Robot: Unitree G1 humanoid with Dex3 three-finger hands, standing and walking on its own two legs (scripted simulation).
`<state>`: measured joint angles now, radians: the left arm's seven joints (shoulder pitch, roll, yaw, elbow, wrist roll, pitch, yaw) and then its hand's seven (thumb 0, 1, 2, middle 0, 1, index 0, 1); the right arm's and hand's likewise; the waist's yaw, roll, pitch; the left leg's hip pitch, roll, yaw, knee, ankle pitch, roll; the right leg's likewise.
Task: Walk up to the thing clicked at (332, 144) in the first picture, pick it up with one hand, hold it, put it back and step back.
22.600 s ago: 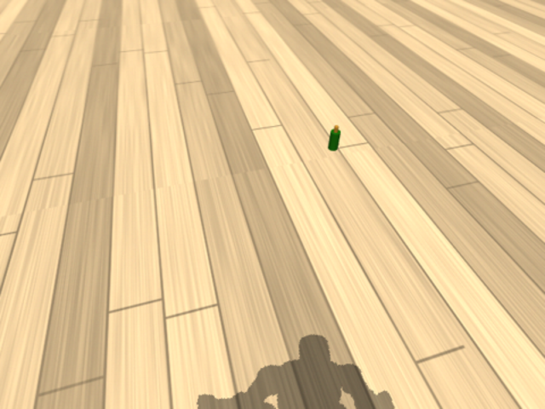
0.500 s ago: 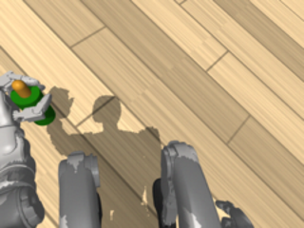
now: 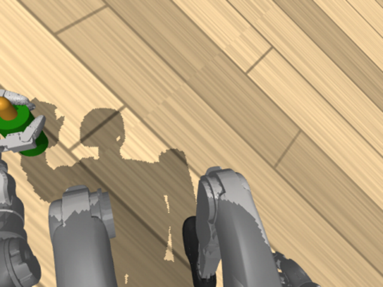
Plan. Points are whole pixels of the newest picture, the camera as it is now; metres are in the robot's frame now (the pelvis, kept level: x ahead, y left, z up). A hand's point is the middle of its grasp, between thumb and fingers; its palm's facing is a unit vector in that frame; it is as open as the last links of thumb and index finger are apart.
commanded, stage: crouch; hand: left
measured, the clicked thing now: (18, 125) +0.45 +0.28 -0.11
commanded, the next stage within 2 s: lower in 0.08 s
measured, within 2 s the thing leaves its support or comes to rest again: rests again in 1.94 s
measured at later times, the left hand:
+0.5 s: hand (32, 131) +0.45 +0.26 -0.15, palm faces +0.28 -0.96 -0.02, open 6.7 cm
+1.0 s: hand (37, 135) +0.46 +0.27 -0.19, palm faces +0.32 -0.95 -0.03, open 6.6 cm
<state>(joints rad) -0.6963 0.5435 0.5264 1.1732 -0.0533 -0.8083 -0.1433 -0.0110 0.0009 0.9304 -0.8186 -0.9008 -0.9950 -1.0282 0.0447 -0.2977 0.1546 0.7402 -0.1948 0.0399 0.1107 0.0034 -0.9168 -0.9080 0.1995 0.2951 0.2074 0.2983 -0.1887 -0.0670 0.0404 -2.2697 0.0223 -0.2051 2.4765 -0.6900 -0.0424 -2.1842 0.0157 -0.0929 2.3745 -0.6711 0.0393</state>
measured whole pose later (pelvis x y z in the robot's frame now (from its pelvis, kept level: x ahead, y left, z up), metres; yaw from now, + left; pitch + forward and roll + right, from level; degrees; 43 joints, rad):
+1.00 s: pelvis -0.01 +0.01 -0.03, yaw -6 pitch +16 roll -15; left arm -0.70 0.80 0.58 1.40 -0.04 -1.00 -0.01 -0.01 0.00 0.92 -0.82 -0.89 -1.00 -1.02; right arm -0.13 -0.37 0.42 0.60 -0.33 0.04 0.13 0.00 -0.92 -0.90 0.20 0.30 0.21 0.30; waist -0.27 -0.23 0.28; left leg -2.24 0.01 -0.35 2.63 -0.70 -0.04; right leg -2.11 0.06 -0.19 2.42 -0.63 0.07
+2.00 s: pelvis -0.02 +0.02 -0.03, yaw -8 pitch +13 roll -18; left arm -0.70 0.87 0.55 1.46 -0.08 -1.08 0.01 0.00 -0.23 0.33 -0.51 -0.42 -0.53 -0.41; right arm -0.17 -0.38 0.51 0.54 -0.36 0.04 0.13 0.00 -0.92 -0.90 0.20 0.30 0.21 0.30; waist -0.27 -0.27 0.31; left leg -2.22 0.03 -0.40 2.66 -0.71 -0.02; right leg -2.07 0.09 -0.23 2.39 -0.61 0.08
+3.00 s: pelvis +0.00 +0.01 +0.09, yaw +2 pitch +33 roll -7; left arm -0.28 0.60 0.38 0.61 0.06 -0.14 -0.03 -0.01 -0.52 0.07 -0.06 -0.06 -0.06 -0.06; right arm 0.10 -0.27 0.02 0.58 0.01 0.18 0.03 0.01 -0.91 -0.90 0.20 0.30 0.21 0.30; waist -0.04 0.02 -0.12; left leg -2.08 0.06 -0.10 2.16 -0.67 0.01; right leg -2.01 0.01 -0.04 2.08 -0.65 0.05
